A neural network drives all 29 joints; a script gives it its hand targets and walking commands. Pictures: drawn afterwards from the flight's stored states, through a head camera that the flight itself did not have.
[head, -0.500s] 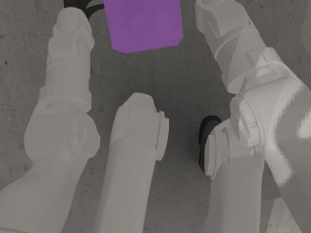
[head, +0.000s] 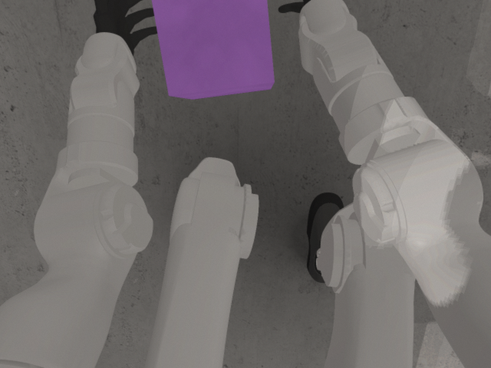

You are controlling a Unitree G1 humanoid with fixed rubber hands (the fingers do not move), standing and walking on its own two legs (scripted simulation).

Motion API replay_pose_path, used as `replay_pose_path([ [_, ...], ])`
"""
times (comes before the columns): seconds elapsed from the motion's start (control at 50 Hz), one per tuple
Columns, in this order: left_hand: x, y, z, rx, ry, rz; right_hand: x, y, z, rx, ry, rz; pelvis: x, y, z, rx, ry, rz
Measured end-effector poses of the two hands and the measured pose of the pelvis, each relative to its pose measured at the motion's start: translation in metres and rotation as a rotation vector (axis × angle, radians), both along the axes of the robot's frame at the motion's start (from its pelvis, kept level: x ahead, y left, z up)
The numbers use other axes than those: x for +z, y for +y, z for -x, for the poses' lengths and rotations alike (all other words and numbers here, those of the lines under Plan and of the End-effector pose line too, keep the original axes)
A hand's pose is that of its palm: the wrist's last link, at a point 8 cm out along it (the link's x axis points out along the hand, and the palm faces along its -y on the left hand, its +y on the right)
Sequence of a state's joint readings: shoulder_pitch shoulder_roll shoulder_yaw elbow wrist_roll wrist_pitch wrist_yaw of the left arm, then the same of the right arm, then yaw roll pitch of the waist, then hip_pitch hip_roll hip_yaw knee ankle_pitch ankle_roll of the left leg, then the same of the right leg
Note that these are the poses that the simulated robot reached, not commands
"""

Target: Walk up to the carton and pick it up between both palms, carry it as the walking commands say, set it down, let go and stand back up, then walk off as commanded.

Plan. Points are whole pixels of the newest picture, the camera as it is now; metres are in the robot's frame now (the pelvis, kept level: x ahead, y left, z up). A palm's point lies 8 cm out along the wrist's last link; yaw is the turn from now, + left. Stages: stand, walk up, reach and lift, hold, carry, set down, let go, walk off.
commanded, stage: set down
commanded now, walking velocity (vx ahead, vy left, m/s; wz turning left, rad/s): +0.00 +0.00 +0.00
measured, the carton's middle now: (215, 2) +0.52 +0.19 -0.31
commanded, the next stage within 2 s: none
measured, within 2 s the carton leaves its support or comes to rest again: rests again in 0.02 s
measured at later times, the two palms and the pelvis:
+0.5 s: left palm (120, 40) +0.43 +0.29 -0.23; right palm (311, 7) +0.52 +0.06 -0.22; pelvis -0.01 +0.01 -0.01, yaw -1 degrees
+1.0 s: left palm (120, 43) +0.43 +0.29 -0.23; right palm (313, 10) +0.52 +0.05 -0.23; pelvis -0.01 +0.00 -0.01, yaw +0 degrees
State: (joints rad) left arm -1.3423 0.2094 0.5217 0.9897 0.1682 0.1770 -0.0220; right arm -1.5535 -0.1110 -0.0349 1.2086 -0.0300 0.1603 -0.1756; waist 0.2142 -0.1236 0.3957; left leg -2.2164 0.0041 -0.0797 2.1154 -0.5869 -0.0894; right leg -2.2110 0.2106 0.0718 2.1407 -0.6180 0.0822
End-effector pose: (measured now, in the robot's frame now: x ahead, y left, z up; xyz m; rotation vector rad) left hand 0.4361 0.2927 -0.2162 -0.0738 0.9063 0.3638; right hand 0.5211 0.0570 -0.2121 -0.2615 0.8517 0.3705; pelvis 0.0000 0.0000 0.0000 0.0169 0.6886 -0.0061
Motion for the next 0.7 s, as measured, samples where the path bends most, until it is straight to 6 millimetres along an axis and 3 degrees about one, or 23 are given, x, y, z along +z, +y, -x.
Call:
replay_pose_path([
  [0.38,-0.007,0.002,0.003,0.005,-0.019,0.02,-0.006,0.0,0.002,-0.019,-0.01,-0.014,-0.006,0.011,0.007,-0.002,-0.042,0.009],
  [0.7,-0.012,0.0,0.006,-0.004,-0.028,0.036,-0.012,-0.001,0.004,-0.003,-0.01,-0.027,-0.011,0.007,0.009,-0.004,-0.065,-0.004],
])
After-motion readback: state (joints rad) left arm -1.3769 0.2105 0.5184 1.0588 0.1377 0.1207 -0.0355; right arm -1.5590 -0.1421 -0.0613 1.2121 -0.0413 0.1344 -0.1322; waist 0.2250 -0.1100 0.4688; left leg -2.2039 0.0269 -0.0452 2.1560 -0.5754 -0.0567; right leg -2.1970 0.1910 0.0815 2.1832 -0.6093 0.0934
